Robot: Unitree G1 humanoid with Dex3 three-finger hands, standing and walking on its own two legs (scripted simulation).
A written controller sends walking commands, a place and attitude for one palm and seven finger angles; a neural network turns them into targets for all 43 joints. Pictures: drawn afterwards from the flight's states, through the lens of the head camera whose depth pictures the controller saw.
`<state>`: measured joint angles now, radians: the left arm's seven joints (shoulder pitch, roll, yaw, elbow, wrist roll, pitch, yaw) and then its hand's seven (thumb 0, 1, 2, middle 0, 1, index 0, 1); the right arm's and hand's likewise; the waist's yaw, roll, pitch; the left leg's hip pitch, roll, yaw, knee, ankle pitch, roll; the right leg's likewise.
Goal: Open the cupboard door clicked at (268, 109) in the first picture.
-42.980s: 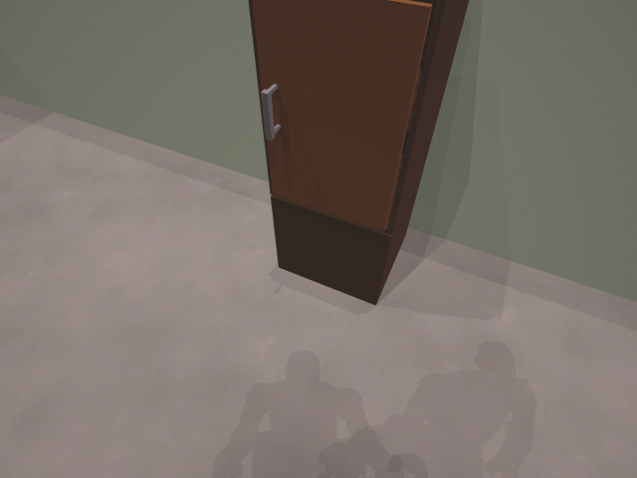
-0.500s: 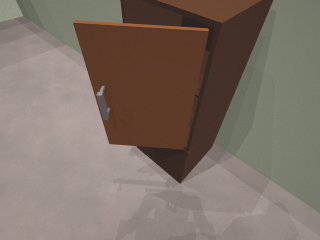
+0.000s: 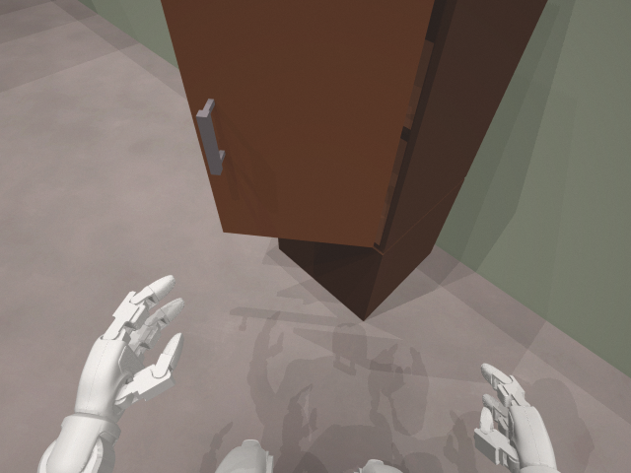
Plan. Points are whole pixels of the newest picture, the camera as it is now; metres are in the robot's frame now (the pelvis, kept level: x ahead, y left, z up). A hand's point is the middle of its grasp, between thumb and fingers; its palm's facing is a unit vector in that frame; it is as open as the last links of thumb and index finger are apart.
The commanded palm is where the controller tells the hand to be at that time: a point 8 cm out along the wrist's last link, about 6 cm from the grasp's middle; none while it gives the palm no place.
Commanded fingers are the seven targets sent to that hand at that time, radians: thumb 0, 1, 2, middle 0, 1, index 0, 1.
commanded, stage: raise the hand with hooked fingers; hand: left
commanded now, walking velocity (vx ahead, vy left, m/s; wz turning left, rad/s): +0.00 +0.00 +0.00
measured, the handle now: (213, 138) +0.64 +0.22 +0.03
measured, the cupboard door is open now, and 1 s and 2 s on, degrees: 38 38 38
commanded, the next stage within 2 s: move the hooked fingers beside the handle in 1.76 s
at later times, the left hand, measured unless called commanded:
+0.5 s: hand (115, 361) +0.24 +0.25 +0.01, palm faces -0.02 -1.00 -0.01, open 11.1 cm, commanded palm +0.22 +0.30 +0.02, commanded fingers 0.00 -0.10 0.47 -0.27 -0.94 -0.27 -0.94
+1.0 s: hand (80, 339) +0.26 +0.30 +0.03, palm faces -0.03 -1.00 -0.05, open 13.8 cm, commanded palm +0.24 +0.34 +0.03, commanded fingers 0.00 -0.50 0.30 -0.30 -1.20 -0.30 -1.20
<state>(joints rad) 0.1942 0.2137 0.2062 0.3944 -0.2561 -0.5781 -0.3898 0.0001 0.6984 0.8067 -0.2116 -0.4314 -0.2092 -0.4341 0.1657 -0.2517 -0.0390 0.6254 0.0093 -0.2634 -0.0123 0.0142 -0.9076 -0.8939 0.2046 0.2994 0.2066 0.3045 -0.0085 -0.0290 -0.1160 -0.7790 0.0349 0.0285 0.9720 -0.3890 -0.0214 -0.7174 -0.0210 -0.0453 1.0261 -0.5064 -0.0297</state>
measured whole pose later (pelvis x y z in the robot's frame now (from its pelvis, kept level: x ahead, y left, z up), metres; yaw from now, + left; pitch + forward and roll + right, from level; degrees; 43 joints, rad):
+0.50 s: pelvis -0.01 +0.03 -0.03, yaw -1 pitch +14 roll -3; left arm 0.20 0.31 0.31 0.19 -0.34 -0.32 -0.40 0.00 0.12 0.56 -0.26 -0.80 -0.25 -0.80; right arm 0.30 -0.22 0.03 0.57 0.02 -0.21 -0.07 0.02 -0.90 -0.89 0.21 0.30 0.21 0.31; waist -0.02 0.02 -0.13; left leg -0.96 0.06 0.00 1.16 -0.45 0.02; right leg -0.85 0.00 -0.07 1.12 -0.52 0.00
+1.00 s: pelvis +0.00 +0.04 -0.02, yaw +0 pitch +14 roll -4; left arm 0.10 0.39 0.36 0.27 -0.34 -0.30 -0.48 -0.01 -0.44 0.32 -0.29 -1.16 -0.29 -1.16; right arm 0.25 -0.26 0.05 0.51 0.03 -0.20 -0.06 0.02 -0.91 -0.89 0.21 0.30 0.21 0.30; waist 0.00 0.02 -0.13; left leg -0.93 0.04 -0.01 1.13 -0.46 0.03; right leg -0.80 -0.01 -0.08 1.07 -0.52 0.02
